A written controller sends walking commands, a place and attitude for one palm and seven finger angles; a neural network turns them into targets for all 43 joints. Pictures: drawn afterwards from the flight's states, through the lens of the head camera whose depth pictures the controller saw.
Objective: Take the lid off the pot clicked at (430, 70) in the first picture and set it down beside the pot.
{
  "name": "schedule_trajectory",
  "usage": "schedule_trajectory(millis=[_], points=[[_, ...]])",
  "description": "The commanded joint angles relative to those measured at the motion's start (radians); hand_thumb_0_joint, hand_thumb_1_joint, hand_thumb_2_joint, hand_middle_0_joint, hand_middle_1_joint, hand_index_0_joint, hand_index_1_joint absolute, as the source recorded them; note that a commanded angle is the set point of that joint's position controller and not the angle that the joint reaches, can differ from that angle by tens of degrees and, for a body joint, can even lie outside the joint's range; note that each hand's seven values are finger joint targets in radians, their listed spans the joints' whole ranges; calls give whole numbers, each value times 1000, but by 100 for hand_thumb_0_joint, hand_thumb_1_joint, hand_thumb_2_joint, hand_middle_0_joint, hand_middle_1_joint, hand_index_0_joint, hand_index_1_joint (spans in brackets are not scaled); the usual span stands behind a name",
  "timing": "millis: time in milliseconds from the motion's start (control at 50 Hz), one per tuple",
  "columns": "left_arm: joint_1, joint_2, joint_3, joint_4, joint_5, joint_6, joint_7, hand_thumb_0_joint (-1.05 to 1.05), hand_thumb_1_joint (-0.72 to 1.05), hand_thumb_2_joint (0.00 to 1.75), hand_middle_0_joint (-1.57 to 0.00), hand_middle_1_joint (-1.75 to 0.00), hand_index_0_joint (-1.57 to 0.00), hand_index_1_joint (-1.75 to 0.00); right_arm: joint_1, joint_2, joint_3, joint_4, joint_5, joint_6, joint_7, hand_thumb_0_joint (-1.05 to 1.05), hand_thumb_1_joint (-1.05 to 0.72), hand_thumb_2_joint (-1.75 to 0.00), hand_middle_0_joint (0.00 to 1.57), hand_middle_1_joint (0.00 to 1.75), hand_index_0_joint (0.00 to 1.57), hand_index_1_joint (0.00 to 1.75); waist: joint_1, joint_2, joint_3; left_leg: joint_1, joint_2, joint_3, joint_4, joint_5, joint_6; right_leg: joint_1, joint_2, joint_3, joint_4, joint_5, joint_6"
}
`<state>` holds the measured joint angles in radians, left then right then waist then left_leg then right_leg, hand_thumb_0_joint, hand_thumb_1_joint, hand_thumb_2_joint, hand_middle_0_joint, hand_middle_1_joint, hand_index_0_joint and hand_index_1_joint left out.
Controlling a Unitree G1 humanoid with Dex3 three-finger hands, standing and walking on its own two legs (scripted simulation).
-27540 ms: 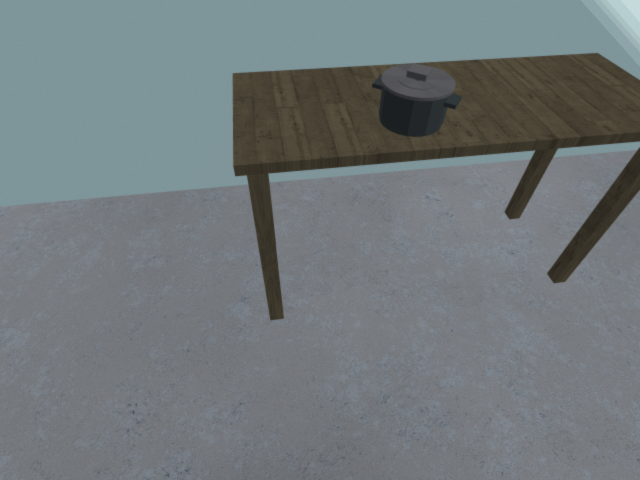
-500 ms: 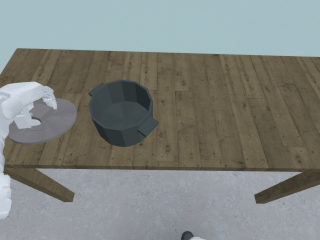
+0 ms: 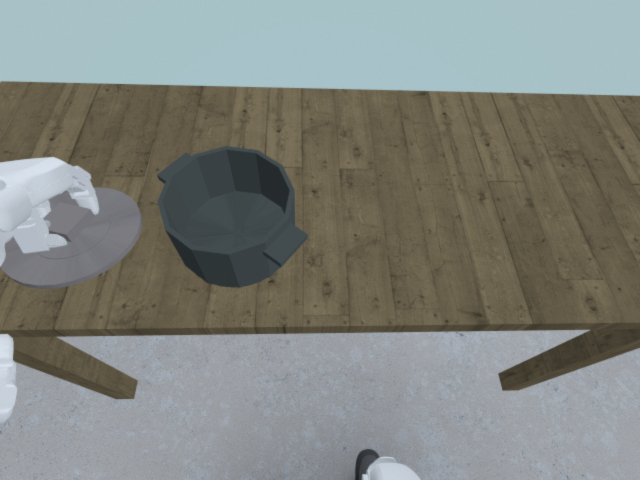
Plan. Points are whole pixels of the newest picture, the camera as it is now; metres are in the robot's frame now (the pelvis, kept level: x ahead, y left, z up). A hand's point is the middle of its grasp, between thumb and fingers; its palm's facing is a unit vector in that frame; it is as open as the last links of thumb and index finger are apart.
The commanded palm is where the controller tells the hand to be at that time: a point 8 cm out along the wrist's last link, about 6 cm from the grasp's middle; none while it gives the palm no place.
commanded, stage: lower the lid onto the table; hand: left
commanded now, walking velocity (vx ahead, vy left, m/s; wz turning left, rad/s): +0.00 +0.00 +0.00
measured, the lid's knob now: (65, 221) +0.45 +0.32 +0.01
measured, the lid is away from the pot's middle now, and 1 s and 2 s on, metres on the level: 0.22 0.23 0.23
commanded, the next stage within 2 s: open the fingers wide in 0.02 s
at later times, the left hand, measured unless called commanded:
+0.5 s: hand (44, 231) +0.42 +0.33 +0.03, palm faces -0.50 -0.08 -0.86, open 8.3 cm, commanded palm +0.45 +0.34 +0.08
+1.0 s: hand (41, 230) +0.42 +0.33 +0.03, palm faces -0.50 -0.07 -0.86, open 10.2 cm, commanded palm +0.44 +0.33 +0.08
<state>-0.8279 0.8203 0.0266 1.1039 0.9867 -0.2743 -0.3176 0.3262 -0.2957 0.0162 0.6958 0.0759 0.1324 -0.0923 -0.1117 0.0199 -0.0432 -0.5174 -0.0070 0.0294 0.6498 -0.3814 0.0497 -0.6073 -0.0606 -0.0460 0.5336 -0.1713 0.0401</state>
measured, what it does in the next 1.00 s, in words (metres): stands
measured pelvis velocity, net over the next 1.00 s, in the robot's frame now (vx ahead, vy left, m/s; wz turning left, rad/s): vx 0.00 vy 0.00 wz -0.01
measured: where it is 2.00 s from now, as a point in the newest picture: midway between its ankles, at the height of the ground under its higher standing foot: outside the picture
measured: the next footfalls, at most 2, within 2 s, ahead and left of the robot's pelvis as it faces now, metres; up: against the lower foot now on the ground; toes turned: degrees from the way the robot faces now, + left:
none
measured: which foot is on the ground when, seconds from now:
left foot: down 0.00-1.00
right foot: down 0.00-1.00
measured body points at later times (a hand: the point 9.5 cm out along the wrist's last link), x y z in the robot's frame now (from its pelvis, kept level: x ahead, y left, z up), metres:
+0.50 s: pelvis +0.00 +0.00 -0.01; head +0.10 +0.01 +0.43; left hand +0.44 +0.33 +0.08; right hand +0.04 -0.29 -0.13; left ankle -0.05 +0.08 -0.72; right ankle +0.04 -0.16 -0.72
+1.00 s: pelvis +0.00 +0.00 -0.01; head +0.10 +0.01 +0.43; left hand +0.44 +0.34 +0.08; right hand +0.02 -0.28 -0.13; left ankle -0.05 +0.08 -0.72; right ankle +0.04 -0.16 -0.72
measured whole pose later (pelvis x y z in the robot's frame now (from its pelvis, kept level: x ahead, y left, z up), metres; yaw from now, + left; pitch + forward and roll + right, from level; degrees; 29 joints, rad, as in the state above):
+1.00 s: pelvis +0.00 +0.00 -0.01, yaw +0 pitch +16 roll -2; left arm -0.78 0.84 0.07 1.03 0.99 -0.29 -0.31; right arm 0.33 -0.28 0.01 0.66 0.07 0.19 -0.08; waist -0.10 0.02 -0.06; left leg -0.60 0.00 0.03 0.73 -0.41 0.05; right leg -0.68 -0.06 -0.04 0.60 -0.19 0.03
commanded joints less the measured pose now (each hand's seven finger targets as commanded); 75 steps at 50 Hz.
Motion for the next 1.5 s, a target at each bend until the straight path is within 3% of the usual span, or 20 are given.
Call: schedule_trajectory(millis=[0, 40, 80, 100, 140, 200, 260, 320, 460, 500, 580, 680, 760, 840, 900, 1020, 1060, 1220, 1400, 1480], points=[[-441, 337, 64, -166, -20, 10, 30, 0, 49, 114, -87, -96, -83, -93, 122, -188, -54, -52, 0, -6, -16, 0, -90, -90, 20, 30, 20, 30, -6, 100, -394, 179, 0, -43, -32, 545, -1, 168, 72, -28, 27, 189, -76], [-444, 381, 101, -196, -7, 3, 37, 0, 49, 114, -87, -96, -83, -93, 121, -190, -56, -57, -2, 0, -16, 0, -90, -90, 20, 30, 20, 30, 7, 146, -443, 208, -2, -49, -19, 605, -12, 168, 73, -28, 44, 207, -83], [-436, 344, 78, -201, -7, -2, 35, 0, 49, 114, -87, -96, -83, -93, 127, -180, -59, -57, -3, 1, -18, 0, -90, -90, 20, 30, 20, 30, 0, 167, -466, 230, 1, -52, 0, 645, -17, 151, 74, -29, 51, 212, -78], [-259, 327, 121, -198, -23, -15, 34, 0, 49, 114, -87, -96, -83, -93, 119, -163, -66, -88, -6, 3, -4, 0, -90, -90, 20, 30, 20, 30, 38, 154, -496, 241, -5, -56, 6, 705, -18, 196, 72, -32, 60, 239, -81], [-244, 389, 191, -238, -26, -58, 49, 0, 48, 109, -84, -97, -80, -94, 101, -178, -68, -85, -19, 22, -4, 0, -90, -90, 20, 30, 20, 30, 40, 92, -499, 194, -1, -45, 18, 686, -11, 213, 75, -20, 64, 270, -85], [-363, 335, 110, -231, -32, -30, 51, 0, 46, 101, -79, -98, -76, -95, 91, -175, -62, -80, -12, 32, -9, 0, -90, -90, 20, 30, 20, 30, 1, 72, -400, 112, -5, -31, -6, 513, 10, 182, 73, -20, 46, 207, -76], [-384, 470, 198, -247, 2, -22, 75, 0, 44, 93, -75, -98, -71, -96, 110, -178, -58, -79, -6, 30, -13, 0, -90, -90, 20, 30, 20, 30, 24, 129, -460, 139, -11, -41, -3, 543, 3, 202, 74, -18, 66, 205, -82], [-302, 370, 132, -195, -3, -22, 69, 0, 42, 86, -70, -99, -67, -96, 96, -165, -54, -88, -6, 24, -9, 0, -90, -90, 20, 30, 20, 30, 20, 138, -437, 130, -10, -31, 15, 555, -2, 172, 74, -21, 68, 209, -78], [-354, 430, 161, -206, -9, -16, 50, 0, 34, 77, -60, -99, -58, -97, 105, -174, -51, -91, -2, 30, -12, 0, -90, -90, 20, 30, 20, 30, 16, 121, -452, 127, -12, -36, 19, 535, 2, 166, 75, -23, 76, 189, -76], [-343, 395, 130, -177, -14, -12, 44, 0, 31, 74, -57, -99, -55, -97, 98, -174, -46, -98, 0, 28, -15, 0, -90, -90, 20, 30, 20, 30, 10, 85, -421, 81, -16, -30, 18, 470, 7, 165, 76, -25, 77, 174, -75], [-377, 402, 136, -240, -5, -18, 39, 0, 27, 67, -51, -99, -49, -98, 104, -172, -54, -96, -2, 29, -15, 0, -90, -90, 20, 30, 20, 30, 19, 168, -473, 149, -9, -39, 26, 548, -3, 148, 75, -23, 81, 180, -80], [-348, 373, 126, -198, -24, -17, 31, 0, 23, 57, -44, -100, -43, -99, 107, -174, -54, -92, -2, 34, -13, 0, -90, -90, 20, 30, 20, 30, 12, 113, -438, 124, -5, -40, 28, 533, -2, 130, 77, -30, 81, 164, -77], [-386, 423, 164, -276, -15, -25, 41, 0, 19, 50, -38, -100, -37, -99, 117, -172, -60, -91, -6, 38, -13, 0, -90, -90, 20, 30, 20, 30, 18, 163, -505, 184, -4, -48, 25, 602, -10, 154, 79, -24, 81, 190, -82], [-328, 394, 159, -222, -27, -26, 44, 0, 15, 41, -31, -101, -31, -100, 104, -175, -58, -89, -4, 38, -10, 0, -90, -90, 20, 30, 20, 30, 22, 110, -441, 138, -4, -42, 18, 564, -6, 150, 75, -27, 74, 190, -82], [-321, 350, 123, -240, -20, -19, 44, 0, 12, 37, -27, -100, -27, -100, 104, -167, -61, -94, -4, 43, -2, 0, -90, -90, 20, 30, 20, 30, 24, 150, -436, 170, -3, -48, 12, 586, -18, 125, 78, -33, 68, 162, -84], [-338, 368, 139, -239, -30, -17, 50, 0, 11, 38, -27, -100, -27, -100, 103, -169, -59, -94, -4, 46, -3, 0, -90, -90, 20, 30, 20, 30, 17, 99, -425, 137, -6, -43, 2, 517, -4, 157, 77, -27, 59, 160, -81], [-390, 390, 150, -296, -19, -20, 60, 0, 12, 38, -27, -100, -27, -100, 108, -168, -63, -92, -7, 44, -7, 0, -90, -90, 20, 30, 20, 30, 20, 149, -475, 188, -3, -55, -6, 567, -14, 163, 76, -26, 61, 165, -84], [-285, 303, 101, -228, -25, -10, 65, 0, 11, 40, -28, -99, -28, -99, 89, -163, -60, -98, -6, 44, 9, 0, -90, -90, 20, 30, 20, 30, 27, 133, -397, 168, 0, -47, -3, 572, -21, 129, 77, -34, 55, 160, -85], [-400, 399, 167, -344, -28, -15, 70, 0, 9, 43, -28, -98, -28, -98, 91, -160, -62, -95, -6, 33, -14, 0, -90, -90, 20, 30, 20, 30, 24, 165, -511, 252, 0, -59, -10, 620, -14, 202, 72, -25, 46, 204, -81], [-336, 345, 127, -240, -40, 8, 59, 0, 9, 43, -28, -98, -28, -98, 81, -162, -56, -88, 1, 30, -7, 0, -90, -90, 20, 30, 20, 30, 26, 124, -402, 192, -1, -50, -27, 565, -13, 183, 71, -33, 33, 185, -81]])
